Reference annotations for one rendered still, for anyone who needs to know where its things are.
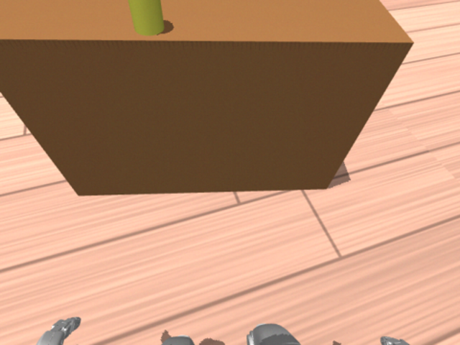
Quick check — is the left robot hand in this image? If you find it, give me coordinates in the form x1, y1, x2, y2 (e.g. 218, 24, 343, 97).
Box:
36, 317, 81, 345

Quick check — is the can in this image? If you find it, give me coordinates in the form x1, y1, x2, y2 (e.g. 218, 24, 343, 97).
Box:
128, 0, 165, 36

